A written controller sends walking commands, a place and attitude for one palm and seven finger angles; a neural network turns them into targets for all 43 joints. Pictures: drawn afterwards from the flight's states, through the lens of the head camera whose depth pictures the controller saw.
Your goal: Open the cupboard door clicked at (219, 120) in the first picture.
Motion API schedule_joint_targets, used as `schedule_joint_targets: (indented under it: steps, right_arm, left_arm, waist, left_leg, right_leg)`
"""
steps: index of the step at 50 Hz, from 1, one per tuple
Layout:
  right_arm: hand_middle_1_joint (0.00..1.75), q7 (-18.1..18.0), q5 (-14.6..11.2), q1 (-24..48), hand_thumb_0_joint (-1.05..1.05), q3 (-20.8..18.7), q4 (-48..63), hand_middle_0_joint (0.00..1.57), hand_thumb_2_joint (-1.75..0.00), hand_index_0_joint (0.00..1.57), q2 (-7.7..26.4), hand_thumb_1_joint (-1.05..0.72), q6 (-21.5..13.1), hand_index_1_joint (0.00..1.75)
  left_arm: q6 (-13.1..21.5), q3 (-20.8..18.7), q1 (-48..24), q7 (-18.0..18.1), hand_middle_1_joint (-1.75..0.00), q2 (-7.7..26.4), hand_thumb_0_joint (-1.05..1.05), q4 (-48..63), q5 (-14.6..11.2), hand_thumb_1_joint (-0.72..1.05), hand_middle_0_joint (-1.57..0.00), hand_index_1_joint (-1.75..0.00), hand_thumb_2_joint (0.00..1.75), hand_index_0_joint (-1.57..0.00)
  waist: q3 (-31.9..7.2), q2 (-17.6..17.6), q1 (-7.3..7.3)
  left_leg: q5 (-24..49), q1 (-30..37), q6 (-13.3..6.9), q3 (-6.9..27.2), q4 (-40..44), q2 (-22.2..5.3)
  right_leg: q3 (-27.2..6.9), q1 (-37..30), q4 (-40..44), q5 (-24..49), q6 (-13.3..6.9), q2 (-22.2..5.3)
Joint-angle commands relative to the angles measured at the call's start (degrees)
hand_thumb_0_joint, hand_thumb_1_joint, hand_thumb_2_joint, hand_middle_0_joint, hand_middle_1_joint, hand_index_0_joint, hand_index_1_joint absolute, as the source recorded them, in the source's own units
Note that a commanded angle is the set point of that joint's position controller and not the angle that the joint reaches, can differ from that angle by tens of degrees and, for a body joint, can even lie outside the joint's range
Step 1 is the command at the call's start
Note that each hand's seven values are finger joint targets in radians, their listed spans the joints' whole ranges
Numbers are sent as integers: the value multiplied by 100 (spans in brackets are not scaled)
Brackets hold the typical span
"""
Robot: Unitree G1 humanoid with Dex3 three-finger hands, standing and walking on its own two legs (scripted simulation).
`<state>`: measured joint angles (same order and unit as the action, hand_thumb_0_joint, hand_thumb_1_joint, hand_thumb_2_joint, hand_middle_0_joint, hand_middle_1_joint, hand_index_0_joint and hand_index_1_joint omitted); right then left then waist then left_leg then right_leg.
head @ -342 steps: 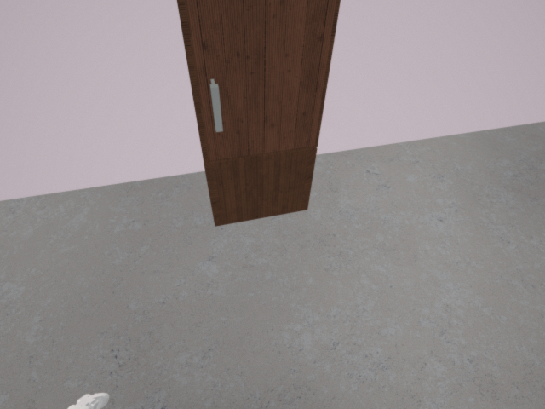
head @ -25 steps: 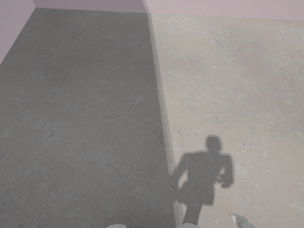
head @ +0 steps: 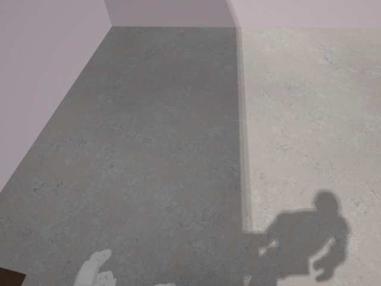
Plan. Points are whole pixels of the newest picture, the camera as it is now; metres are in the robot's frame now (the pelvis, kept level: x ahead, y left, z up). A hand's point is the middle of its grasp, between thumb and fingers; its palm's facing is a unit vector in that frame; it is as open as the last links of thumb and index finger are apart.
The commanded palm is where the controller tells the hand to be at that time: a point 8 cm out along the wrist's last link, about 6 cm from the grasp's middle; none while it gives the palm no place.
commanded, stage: turn to face it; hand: left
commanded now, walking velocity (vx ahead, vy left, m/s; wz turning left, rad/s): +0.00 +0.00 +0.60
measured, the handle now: out of the picture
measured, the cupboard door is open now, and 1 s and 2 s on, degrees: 0 0 0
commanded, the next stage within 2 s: none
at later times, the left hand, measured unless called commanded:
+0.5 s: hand out of the picture -0.07 +0.26 -0.19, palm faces +0.38 -0.89 -0.26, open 7.4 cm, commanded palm none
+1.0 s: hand out of the picture +0.00 +0.26 -0.13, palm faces +0.56 -0.78 -0.28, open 7.4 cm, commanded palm none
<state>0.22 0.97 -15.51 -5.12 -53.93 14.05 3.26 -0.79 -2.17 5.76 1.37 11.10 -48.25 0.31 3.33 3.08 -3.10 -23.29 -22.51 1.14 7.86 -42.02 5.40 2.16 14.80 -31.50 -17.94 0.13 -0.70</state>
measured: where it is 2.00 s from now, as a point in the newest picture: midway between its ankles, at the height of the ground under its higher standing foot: outside the picture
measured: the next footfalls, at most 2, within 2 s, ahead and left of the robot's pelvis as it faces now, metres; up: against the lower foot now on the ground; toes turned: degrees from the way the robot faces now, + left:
left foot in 0.42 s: +0.01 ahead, +0.15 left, +0.00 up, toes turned +24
right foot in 1.02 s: +0.09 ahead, -0.07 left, +0.00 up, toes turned +36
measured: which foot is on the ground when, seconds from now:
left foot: up 0.00-0.40, down 0.42-1.00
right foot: down 0.00-0.42, up 0.44-1.00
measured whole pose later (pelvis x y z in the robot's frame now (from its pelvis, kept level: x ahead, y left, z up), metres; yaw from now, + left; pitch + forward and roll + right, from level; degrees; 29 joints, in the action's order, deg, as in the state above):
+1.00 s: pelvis -0.01 +0.00 +0.00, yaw +36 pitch +0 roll +0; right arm 0.5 1.5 -15.7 -4.2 -53.1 13.0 3.2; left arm -2.2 -3.0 5.9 1.1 12.6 -48.1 -0.2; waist 2.9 2.0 -3.2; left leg -9.8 -19.3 -0.1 10.7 -29.2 6.0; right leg -0.6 16.8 -35.9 -20.2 4.5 -0.3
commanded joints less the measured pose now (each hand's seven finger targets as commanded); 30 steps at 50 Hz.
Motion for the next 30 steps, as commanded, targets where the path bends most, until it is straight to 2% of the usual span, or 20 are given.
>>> schedule_joint_targets:
  steps: [1, 2, 3, 4, 7, 10, 13, 16, 18, 19, 20, 21, 22, 23, 24, 25, 26, 27, 29, 30]
  right_arm:
    - [30, 41, 39, 54, 0, -202, 450, 20, -90, 20, 570, -90, -35, 30]
    - [30, 84, 43, 26, 0, -188, 371, 20, -90, 20, 572, -90, -2, 30]
    - [30, 122, 32, -8, 0, -172, 333, 20, -90, 20, 518, -90, 5, 30]
    - [30, 137, 30, 33, 0, -154, 332, 20, -90, 20, 456, -90, 22, 30]
    - [30, 147, 34, 227, 0, -133, 364, 20, -90, 20, 472, -90, 66, 30]
    - [30, 162, 25, 610, 0, -98, 450, 20, -90, 20, 455, -90, 82, 30]
    - [30, 173, -9, 916, 0, -33, 551, 20, -90, 20, 390, -90, 28, 30]
    - [30, 177, -29, 1039, 0, 37, 635, 20, -90, 20, 341, -90, -49, 30]
    - [30, 162, -35, 872, 0, 37, 641, 20, -90, 20, 376, -90, -108, 30]
    - [30, 150, -18, 624, 0, 12, 607, 20, -90, 20, 473, -90, -138, 30]
    - [30, 149, -2, 201, 0, -60, 502, 20, -90, 20, 779, -90, -196, 30]
    - [30, 106, 29, -247, 0, -252, 470, 20, -90, 20, 1521, -90, -262, 30]
    - [30, 52, -53, -622, 0, -303, 339, 20, -90, 20, 1830, -90, -232, 30]
    - [30, 33, -39, -592, 0, -261, 306, 20, -90, 20, 1737, -90, -198, 30]
    - [30, -30, -12, -333, 0, -215, 352, 20, -90, 20, 1474, -90, -242, 30]
    - [30, -79, 13, -3, 0, -161, 459, 20, -90, 20, 1320, -90, -237, 30]
    - [30, -84, 11, 299, 0, -88, 545, 20, -90, 20, 1186, -90, -245, 30]
    - [30, -84, 4, 479, 0, -53, 590, 20, -90, 20, 1099, -90, -266, 30]
    - [30, -78, -14, 543, 0, -41, 660, 20, -90, 20, 1077, -90, -291, 30]
    - [30, -76, -18, 507, 0, -43, 651, 20, -90, 20, 1056, -90, -296, 30]
  left_arm:
    - [129, -285, 96, 115, -30, 1152, 0, 413, 33, 90, -20, -30, 90, -20]
    - [126, -224, -33, 86, -30, 1009, 0, 440, 25, 90, -20, -30, 90, -20]
    - [140, -200, -40, 82, -30, 903, 0, 424, 32, 90, -20, -30, 90, -20]
    - [157, -188, 105, 70, -30, 898, 0, 383, 39, 90, -20, -30, 90, -20]
    - [157, -204, 501, 71, -30, 965, 0, 245, 53, 90, -20, -30, 90, -20]
    - [130, -245, 737, 71, -30, 1072, 0, 158, 91, 90, -20, -30, 90, -20]
    - [105, -298, 847, 69, -30, 1201, 0, 82, 128, 90, -20, -30, 90, -20]
    - [58, -359, 997, 51, -30, 1367, 0, 10, 142, 90, -20, -30, 90, -20]
    - [38, -388, 974, 38, -30, 1400, 0, -53, 141, 90, -20, -30, 90, -20]
    - [23, -403, 955, 21, -30, 1410, 0, -50, 106, 90, -20, -30, 90, -20]
    - [-5, -391, 941, 6, -30, 1354, 0, -14, 48, 90, -20, -30, 90, -20]
    - [-15, -338, 887, -49, -30, 955, 0, 203, -6, 90, -20, -30, 90, -20]
    - [-58, -222, 554, -28, -30, 789, 0, 407, 33, 90, -20, -30, 90, -20]
    - [-106, -229, 371, -9, -30, 926, 0, 439, 60, 90, -20, -30, 90, -20]
    - [-119, -260, 273, 12, -30, 819, 0, 325, 74, 90, -20, -30, 90, -20]
    - [-119, -297, 216, -4, -30, 896, 0, 237, 57, 90, -20, -30, 90, -20]
    - [-118, -306, 263, -41, -30, 956, 0, 154, 64, 90, -20, -30, 90, -20]
    - [-116, -323, 449, -64, -30, 942, 0, 82, 66, 90, -20, -30, 90, -20]
    - [-124, -326, 618, -85, -30, 953, 0, -12, 72, 90, -20, -30, 90, -20]
    - [-133, -330, 625, -77, -30, 951, 0, -13, 78, 90, -20, -30, 90, -20]
  waist:
    - [-439, -1210, 120]
    - [-215, -1060, 53]
    - [-125, -1108, 26]
    - [-60, -1135, 73]
    - [-54, -1400, 236]
    - [47, -1383, 369]
    - [-86, -1481, 463]
    - [-292, -1660, 581]
    - [-476, -1576, 500]
    - [-664, -1353, 356]
    - [-945, -750, 90]
    - [-1220, 1218, -174]
    - [-1397, 1461, -292]
    - [-1185, 745, -257]
    - [-996, 1028, -208]
    - [-717, 950, -115]
    - [-512, 811, 27]
    - [-533, 714, 165]
    - [-607, 483, 244]
    - [-631, 422, 239]
  left_leg:
    - [-423, -1171, 236, -235, -2703, -525]
    - [-48, -1165, 285, -394, -2921, -612]
    - [150, -1173, 315, -490, -2936, -662]
    - [285, -1177, 351, -578, -2950, -661]
    - [348, -1226, 424, -703, -2780, -740]
    - [176, -1126, 440, -862, -2267, -815]
    - [-106, -830, 409, -1077, -1309, -867]
    - [-139, -301, 290, -1375, -381, -756]
    - [82, 149, 196, -1469, 448, -697]
    - [654, 621, 154, -1521, 1096, -622]
    - [1609, 1680, 38, -1195, 1828, -807]
    - [3763, 2803, -614, 908, 2002, -2354]
    - [5564, 2860, -1236, 1561, 1955, -3048]
    - [4959, 2519, -1361, 1053, 1878, -3026]
    - [4624, 2252, -1238, 1018, 1977, -2650]
    - [4159, 1922, -1156, 920, 2031, -2400]
    - [3942, 1640, -994, 648, 2118, -2105]
    - [3841, 1628, -896, 507, 2151, -1923]
    - [3459, 1548, -838, 388, 2263, -1776]
    - [3290, 1543, -847, 460, 2317, -1744]
  right_leg:
    - [-1281, -737, 1440, 1893, -707, -2153]
    - [-791, -579, 1349, 1938, -608, -1858]
    - [-464, -519, 1312, 2180, -529, -1738]
    - [-240, -557, 1288, 2367, -471, -1659]
    - [-69, -764, 1321, 2281, -513, -1715]
    - [21, -776, 1337, 2144, -602, -1858]
    - [221, -992, 1114, 2579, -681, -2007]
    - [404, -1071, 738, 3075, -655, -2074]
    - [545, -1117, 324, 3185, -520, -2099]
    - [773, -1024, -104, 3051, -334, -1991]
    - [911, -354, -1055, 2500, -68, -1874]
    - [1059, 1391, -2472, -610, 447, -985]
    - [406, 1996, -3257, -2262, 548, -690]
    - [126, 1909, -3587, -1991, 465, -840]
    - [-4, 2062, -3707, -1653, 482, -825]
    - [-128, 2049, -3830, -1275, 500, -809]
    - [-205, 1923, -3837, -848, 505, -788]
    - [-170, 1858, -3824, -592, 526, -725]
    - [-171, 1711, -3725, -287, 574, -671]
    - [-199, 1688, -3643, -196, 594, -639]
